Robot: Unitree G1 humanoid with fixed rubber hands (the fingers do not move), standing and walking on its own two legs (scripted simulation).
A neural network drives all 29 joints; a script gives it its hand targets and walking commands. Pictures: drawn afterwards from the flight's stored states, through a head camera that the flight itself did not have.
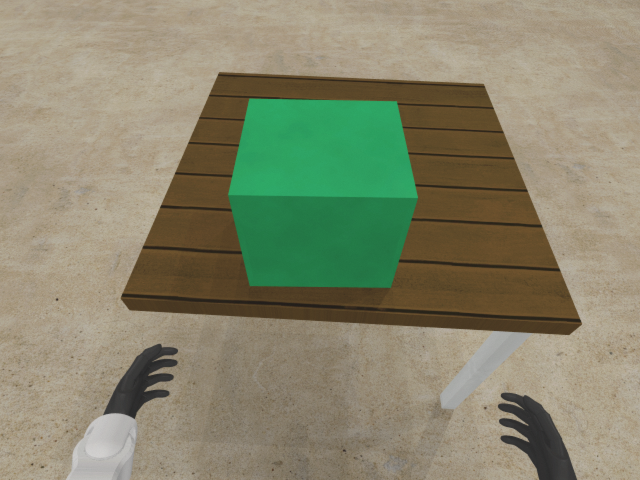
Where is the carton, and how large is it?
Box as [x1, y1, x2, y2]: [228, 99, 417, 287]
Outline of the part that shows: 249,99 228,193 249,284 283,286 390,287 417,199 396,101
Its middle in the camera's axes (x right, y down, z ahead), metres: +0.00 -0.08 +0.69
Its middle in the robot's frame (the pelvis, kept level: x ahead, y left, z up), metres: +0.56 +0.02 -0.01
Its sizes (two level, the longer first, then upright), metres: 0.259 0.239 0.233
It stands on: a table, 0.65 m high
